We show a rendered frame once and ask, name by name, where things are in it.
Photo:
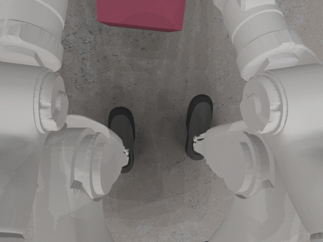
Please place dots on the carton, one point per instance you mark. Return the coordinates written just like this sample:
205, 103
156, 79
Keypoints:
156, 15

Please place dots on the right robot forearm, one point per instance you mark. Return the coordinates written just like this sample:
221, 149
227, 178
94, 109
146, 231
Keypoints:
262, 38

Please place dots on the left robot forearm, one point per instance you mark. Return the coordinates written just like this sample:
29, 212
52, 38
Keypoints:
31, 32

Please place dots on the left robot thigh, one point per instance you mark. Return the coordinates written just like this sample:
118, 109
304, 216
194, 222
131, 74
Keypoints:
77, 169

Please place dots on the robot left shin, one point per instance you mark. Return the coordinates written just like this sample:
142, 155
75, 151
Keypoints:
79, 121

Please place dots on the left robot upper arm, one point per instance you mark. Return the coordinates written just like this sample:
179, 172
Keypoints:
33, 103

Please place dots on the right robot upper arm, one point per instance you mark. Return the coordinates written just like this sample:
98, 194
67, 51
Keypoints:
285, 105

